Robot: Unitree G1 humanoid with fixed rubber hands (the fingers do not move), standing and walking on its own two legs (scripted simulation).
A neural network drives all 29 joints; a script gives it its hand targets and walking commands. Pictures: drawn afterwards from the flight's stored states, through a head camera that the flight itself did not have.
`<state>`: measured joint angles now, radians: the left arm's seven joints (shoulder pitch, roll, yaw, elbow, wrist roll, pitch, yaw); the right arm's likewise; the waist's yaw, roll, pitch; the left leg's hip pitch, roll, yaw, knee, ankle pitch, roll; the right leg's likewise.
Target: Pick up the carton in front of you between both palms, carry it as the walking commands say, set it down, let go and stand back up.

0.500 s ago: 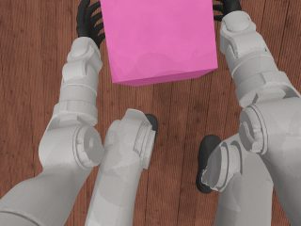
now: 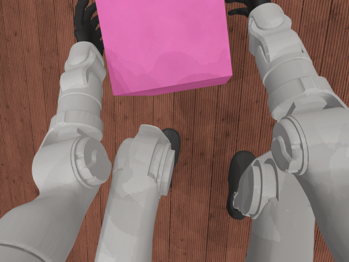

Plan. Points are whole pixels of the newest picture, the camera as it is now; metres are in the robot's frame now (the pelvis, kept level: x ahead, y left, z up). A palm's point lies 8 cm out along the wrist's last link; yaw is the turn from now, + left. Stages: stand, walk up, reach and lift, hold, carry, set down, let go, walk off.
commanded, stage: set down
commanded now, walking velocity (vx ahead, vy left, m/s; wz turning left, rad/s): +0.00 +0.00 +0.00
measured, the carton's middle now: (174, 42) +0.49 +0.11 -0.24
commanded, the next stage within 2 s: let go in 1.46 s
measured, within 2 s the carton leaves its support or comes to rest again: neither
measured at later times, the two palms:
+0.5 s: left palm (85, 54) +0.45 +0.27 -0.16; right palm out of the picture +0.57 -0.08 -0.16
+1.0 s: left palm (7, 35) +0.44 +0.27 +0.00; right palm out of the picture +0.57 -0.09 +0.00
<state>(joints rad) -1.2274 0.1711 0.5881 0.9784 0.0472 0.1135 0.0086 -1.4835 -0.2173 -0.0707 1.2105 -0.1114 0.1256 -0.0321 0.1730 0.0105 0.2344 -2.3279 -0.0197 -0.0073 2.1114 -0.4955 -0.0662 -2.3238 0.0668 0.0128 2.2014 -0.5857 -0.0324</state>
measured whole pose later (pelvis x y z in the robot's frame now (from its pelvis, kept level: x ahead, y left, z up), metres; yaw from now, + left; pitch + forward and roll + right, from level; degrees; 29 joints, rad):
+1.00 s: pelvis +0.01 +0.01 +0.11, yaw -1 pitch +46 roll +2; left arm -0.92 0.13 0.32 0.69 -0.16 0.12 0.14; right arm -1.27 -0.38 -0.04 1.02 0.02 0.17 -0.02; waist 0.20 -0.04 -0.03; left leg -2.10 -0.03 0.00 1.75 -0.46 -0.02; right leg -2.07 0.04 0.03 1.82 -0.56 0.00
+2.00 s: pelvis +0.10 +0.03 +0.36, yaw -3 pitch +24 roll +0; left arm -0.09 0.20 0.09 0.47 -0.03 0.04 -0.13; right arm -0.26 -0.11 -0.14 0.57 -0.10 0.07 -0.12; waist 0.13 0.03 -0.06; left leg -0.88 -0.02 -0.01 0.77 -0.30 0.01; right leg -0.84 0.03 0.06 0.77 -0.34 0.02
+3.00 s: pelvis +0.12 +0.02 +0.40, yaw -2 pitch -2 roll +0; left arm 0.20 0.29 0.04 0.51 0.04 0.10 0.01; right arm 0.22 -0.26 -0.04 0.61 -0.05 0.05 0.00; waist 0.01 -0.04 0.03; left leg -0.22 -0.03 -0.03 0.54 -0.28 0.01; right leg -0.18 0.01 0.04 0.54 -0.33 0.00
